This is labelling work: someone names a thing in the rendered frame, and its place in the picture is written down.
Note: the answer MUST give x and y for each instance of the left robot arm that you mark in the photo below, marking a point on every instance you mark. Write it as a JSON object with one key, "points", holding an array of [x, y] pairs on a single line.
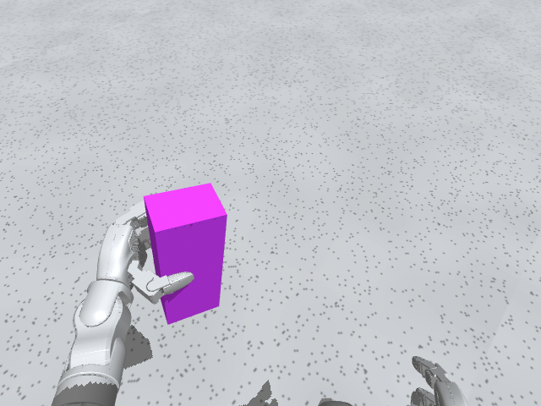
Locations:
{"points": [[93, 371]]}

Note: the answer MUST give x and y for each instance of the carton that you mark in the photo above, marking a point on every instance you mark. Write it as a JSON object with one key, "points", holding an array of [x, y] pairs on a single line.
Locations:
{"points": [[187, 234]]}

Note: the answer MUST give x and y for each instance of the left robot hand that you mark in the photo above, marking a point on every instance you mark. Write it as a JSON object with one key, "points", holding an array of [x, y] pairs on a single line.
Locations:
{"points": [[123, 255]]}

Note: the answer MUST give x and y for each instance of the right robot hand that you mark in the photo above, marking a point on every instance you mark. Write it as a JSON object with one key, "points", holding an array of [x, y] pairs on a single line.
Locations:
{"points": [[446, 393]]}

